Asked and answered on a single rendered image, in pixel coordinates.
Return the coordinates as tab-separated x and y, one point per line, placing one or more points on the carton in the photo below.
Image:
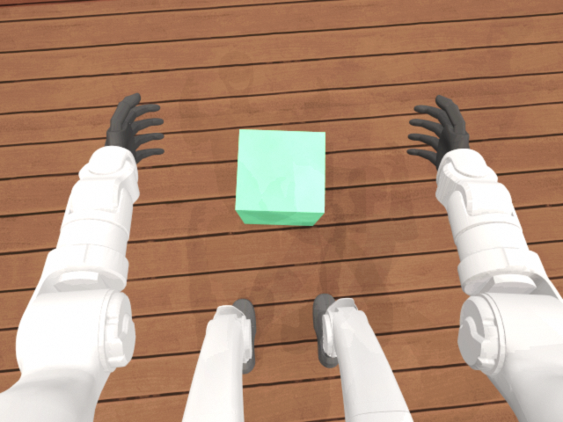
281	177

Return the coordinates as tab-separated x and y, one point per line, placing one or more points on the robot left hand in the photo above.
123	127

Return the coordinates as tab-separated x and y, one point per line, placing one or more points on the robot right hand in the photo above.
452	132

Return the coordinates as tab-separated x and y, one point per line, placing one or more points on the left robot thigh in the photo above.
216	393

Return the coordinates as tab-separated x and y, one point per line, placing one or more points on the right robot foot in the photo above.
321	303

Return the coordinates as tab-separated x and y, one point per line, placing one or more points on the right robot forearm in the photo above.
494	256

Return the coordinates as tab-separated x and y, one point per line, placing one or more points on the left robot upper arm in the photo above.
70	343

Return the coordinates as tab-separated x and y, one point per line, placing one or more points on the right robot upper arm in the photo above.
516	340

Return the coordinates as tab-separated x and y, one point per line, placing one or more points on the left robot forearm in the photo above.
91	249

